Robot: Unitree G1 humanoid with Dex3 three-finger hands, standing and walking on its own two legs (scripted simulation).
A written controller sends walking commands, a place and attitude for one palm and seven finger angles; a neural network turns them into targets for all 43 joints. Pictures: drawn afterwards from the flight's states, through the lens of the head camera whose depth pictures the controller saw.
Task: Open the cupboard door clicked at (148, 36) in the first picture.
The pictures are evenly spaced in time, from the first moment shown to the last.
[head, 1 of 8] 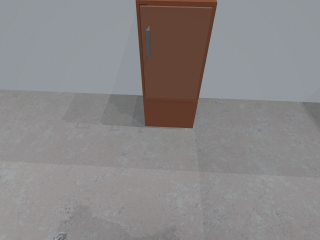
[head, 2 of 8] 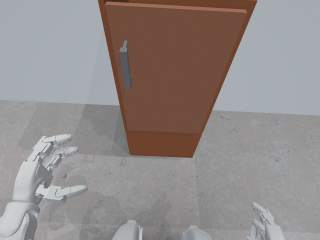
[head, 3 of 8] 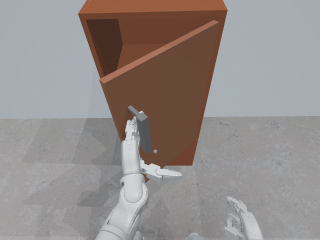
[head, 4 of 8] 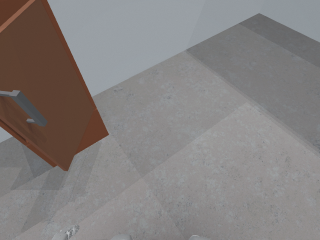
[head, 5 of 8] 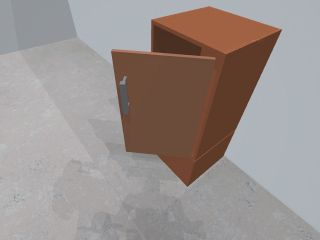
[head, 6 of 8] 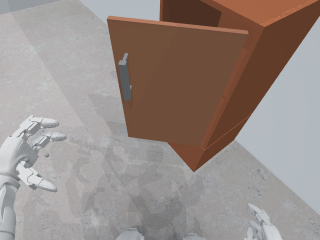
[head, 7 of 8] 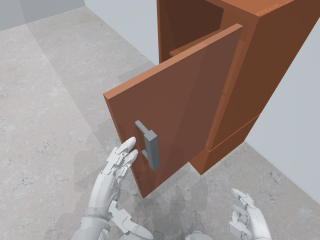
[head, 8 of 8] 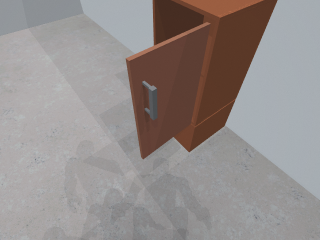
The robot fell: no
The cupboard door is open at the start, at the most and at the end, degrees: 0 93 93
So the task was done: yes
